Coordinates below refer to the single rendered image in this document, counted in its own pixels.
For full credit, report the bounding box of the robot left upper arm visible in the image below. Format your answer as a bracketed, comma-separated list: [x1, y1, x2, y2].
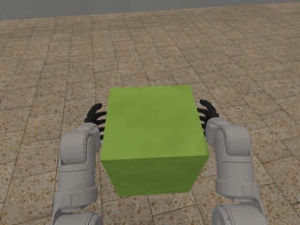
[53, 212, 104, 225]

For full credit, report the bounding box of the left robot forearm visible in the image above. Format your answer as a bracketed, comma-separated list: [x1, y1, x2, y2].
[51, 122, 101, 225]

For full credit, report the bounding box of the carton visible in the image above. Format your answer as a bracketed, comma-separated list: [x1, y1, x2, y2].
[100, 85, 210, 197]

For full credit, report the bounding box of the robot right upper arm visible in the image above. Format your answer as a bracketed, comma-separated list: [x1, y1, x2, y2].
[211, 204, 267, 225]

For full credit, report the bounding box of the right robot forearm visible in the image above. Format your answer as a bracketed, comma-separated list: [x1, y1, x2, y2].
[205, 117, 268, 225]

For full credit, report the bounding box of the robot right hand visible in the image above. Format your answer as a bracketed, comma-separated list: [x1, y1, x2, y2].
[197, 99, 219, 137]

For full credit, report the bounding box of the robot left hand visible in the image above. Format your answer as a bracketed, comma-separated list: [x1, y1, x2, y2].
[84, 103, 107, 140]

